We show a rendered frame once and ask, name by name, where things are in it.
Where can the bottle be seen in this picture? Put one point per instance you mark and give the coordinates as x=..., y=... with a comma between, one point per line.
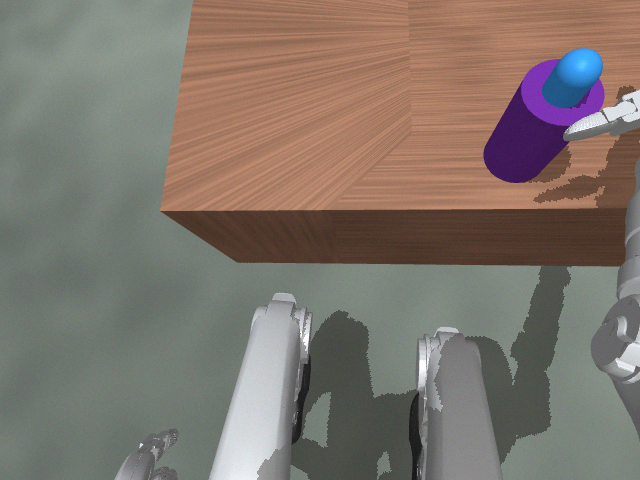
x=552, y=96

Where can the right robot arm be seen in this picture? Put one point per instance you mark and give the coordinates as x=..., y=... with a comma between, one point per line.
x=615, y=348

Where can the left robot hand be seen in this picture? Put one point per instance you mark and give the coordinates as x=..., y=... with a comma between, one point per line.
x=140, y=465

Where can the right robot hand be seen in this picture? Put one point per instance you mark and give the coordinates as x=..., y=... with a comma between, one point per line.
x=624, y=116

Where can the left robot foot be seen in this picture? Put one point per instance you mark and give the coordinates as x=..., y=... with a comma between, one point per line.
x=297, y=424

